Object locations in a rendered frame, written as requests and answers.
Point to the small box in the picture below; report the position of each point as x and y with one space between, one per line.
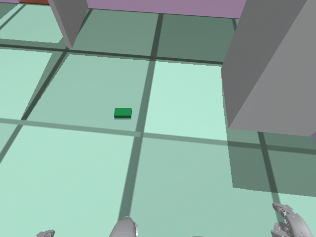
122 112

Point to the right robot hand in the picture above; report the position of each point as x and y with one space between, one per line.
295 225

